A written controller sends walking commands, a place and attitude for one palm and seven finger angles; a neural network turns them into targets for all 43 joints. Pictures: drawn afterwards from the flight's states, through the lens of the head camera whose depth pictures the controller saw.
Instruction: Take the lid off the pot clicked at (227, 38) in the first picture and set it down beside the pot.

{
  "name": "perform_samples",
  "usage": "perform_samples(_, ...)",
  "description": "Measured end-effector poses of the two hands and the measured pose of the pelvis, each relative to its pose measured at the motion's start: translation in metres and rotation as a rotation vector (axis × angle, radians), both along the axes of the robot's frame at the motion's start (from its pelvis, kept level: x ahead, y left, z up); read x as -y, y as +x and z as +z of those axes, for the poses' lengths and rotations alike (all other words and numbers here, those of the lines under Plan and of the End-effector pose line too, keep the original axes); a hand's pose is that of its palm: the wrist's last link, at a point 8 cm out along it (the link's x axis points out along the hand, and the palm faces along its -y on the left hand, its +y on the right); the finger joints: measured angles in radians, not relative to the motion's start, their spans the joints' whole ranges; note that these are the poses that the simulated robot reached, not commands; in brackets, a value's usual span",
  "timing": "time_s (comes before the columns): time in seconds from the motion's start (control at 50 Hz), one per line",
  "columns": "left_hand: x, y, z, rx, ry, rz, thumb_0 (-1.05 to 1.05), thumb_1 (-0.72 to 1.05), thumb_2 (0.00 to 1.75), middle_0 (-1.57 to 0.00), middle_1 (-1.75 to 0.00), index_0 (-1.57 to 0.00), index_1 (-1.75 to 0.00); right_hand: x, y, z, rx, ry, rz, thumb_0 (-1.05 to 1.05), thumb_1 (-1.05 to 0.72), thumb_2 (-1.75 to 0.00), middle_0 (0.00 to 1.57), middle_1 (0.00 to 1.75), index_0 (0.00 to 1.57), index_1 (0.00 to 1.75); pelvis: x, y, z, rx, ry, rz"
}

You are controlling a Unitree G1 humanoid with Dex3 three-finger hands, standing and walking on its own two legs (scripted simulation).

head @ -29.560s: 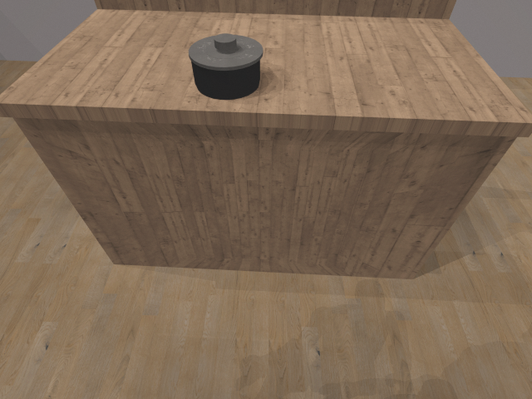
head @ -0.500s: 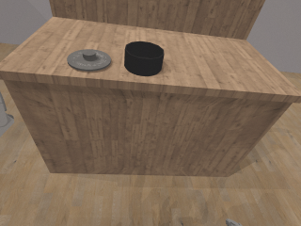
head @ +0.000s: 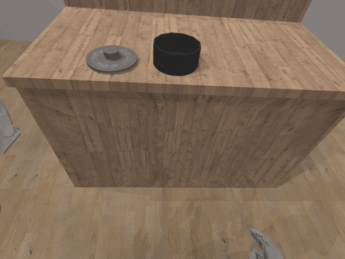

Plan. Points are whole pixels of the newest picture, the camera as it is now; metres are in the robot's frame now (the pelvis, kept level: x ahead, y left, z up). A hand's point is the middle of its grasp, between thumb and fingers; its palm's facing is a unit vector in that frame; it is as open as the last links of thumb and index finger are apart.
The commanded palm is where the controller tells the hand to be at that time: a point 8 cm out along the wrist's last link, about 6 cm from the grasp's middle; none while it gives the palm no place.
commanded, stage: stop stepping back and stand still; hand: left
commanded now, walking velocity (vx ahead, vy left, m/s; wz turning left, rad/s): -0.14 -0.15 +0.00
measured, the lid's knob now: (111, 52) +0.75 +0.25 +0.09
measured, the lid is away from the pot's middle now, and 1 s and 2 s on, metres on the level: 0.23 0.23 0.23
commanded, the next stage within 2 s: let the arm hang, fingers relaxed in 1.50 s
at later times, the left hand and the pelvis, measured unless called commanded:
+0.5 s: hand out of the picture +0.07 +0.18 -0.17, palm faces -0.01 -0.97 -0.25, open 7.1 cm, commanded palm none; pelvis +0.04 -0.03 +0.01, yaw +2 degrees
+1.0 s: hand out of the picture +0.15 +0.14 -0.17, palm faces +0.02 -0.98 -0.19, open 7.3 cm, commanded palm none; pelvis +0.08 -0.03 +0.01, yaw +0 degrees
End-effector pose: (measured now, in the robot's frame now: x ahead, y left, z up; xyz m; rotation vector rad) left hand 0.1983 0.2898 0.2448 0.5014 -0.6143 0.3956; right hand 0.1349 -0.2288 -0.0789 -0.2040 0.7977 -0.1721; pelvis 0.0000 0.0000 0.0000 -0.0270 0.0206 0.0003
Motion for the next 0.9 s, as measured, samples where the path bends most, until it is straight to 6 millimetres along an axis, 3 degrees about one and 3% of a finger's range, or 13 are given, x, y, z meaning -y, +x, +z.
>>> perform_samples(0.02,-0.004,0.02,-0.027,-0.141,-0.058,0.006,0.0,0.89,0.9,-0.2,-0.3,-0.2,-0.3,-0.001,0.0,-0.004,-0.022,0.01,0.011,0.01,-0.9,-0.9,0.2,0.3,0.2,0.3,-0.001,0.001,0.002,-0.007,-0.001,0.009)
perform_samples(0.06,-0.004,0.05,-0.102,-0.487,-0.192,0.022,0.0,0.9,0.9,-0.19,-0.3,-0.2,-0.3,0.001,-0.004,-0.012,-0.069,0.025,0.011,0.01,-0.9,-0.9,0.2,0.3,0.21,0.3,-0.001,0.002,0.005,-0.007,-0.002,0.017)
perform_samples(0.1,0.01,0.054,-0.187,-0.848,-0.303,0.026,0.0,0.9,0.9,-0.19,-0.3,-0.19,-0.3,0.005,-0.014,-0.018,-0.108,0.038,-0.008,0.01,-0.9,-0.9,0.2,0.3,0.21,0.3,0.001,0.003,0.006,0.003,0.002,0.012)
perform_samples(0.16,0.054,0.016,-0.297,-1.325,-0.398,-0.009,0.01,0.91,0.9,-0.19,-0.3,-0.19,-0.3,0.018,-0.035,-0.029,-0.18,0.047,-0.055,0.01,-0.9,-0.9,0.21,0.3,0.21,0.3,0.009,0.005,0.004,0.022,0.013,-0.011)
perform_samples(0.2,0.086,-0.027,-0.352,-1.553,-0.442,-0.04,0.01,0.91,0.9,-0.19,-0.3,-0.19,-0.3,0.031,-0.052,-0.039,-0.245,0.044,-0.09,0.01,-0.9,-0.9,0.21,0.3,0.21,0.3,0.019,0.008,-0.005,0.03,0.041,-0.021)
perform_samples(0.24,0.114,-0.075,-0.391,-1.746,-0.5,-0.046,0.01,0.91,0.9,-0.19,-0.3,-0.19,-0.3,0.044,-0.073,-0.048,-0.333,0.034,-0.129,0.0,-0.9,-0.9,0.21,0.3,0.21,0.3,0.026,0.009,-0.011,0.04,0.044,-0.02)
perform_samples(0.28,0.111,-0.093,-0.397,-1.738,-0.619,0.053,-0.05,0.99,0.89,-0.21,-0.3,-0.21,-0.3,0.052,-0.097,-0.051,-0.451,0.014,-0.15,0.0,-0.91,-0.9,0.2,0.3,0.21,0.3,0.029,0.01,-0.009,0.036,0.018,0.01)
perform_samples(0.38,0.087,-0.117,-0.394,-1.839,-0.595,0.157,-0.08,1.01,0.89,-0.21,-0.3,-0.21,-0.3,0.054,-0.148,-0.045,-0.68,-0.002,-0.18,0.0,-0.91,-0.9,0.2,0.29,0.2,0.3,0.032,0.022,-0.001,0.007,0.004,0.027)
perform_samples(0.48,0.068,-0.129,-0.384,-1.901,-0.57,0.244,-0.04,0.96,0.9,-0.2,-0.3,-0.2,-0.3,0.042,-0.164,-0.041,-0.76,0.036,-0.197,0.01,-0.91,-0.9,0.2,0.29,0.2,0.29,0.033,0.037,0.006,0.005,0.007,0.029)
perform_samples(0.58,0.065,-0.123,-0.377,-1.907,-0.556,0.274,-0.01,0.93,0.9,-0.2,-0.3,-0.2,-0.3,0.027,-0.145,-0.048,-0.732,0.087,-0.187,0.01,-0.91,-0.9,0.2,0.29,0.2,0.3,0.033,0.048,0.009,0.015,0.011,0.024)
perform_samples(0.72,0.08,-0.096,-0.375,-1.858,-0.572,0.231,0.0,0.91,0.9,-0.2,-0.3,-0.2,-0.3,0.012,-0.09,-0.058,-0.609,0.136,-0.151,0.0,-0.91,-0.9,0.2,0.29,0.2,0.3,0.032,0.062,0.009,0.025,0.013,0.016)
perform_samples(0.9,0.096,-0.064,-0.379,-1.799,-0.61,0.17,0.0,0.92,0.9,-0.2,-0.3,-0.2,-0.3,0.026,-0.054,-0.054,-0.539,0.088,-0.151,0.01,-0.93,-0.9,0.2,0.29,0.2,0.3,0.031,0.077,0.009,0.032,0.015,0.01)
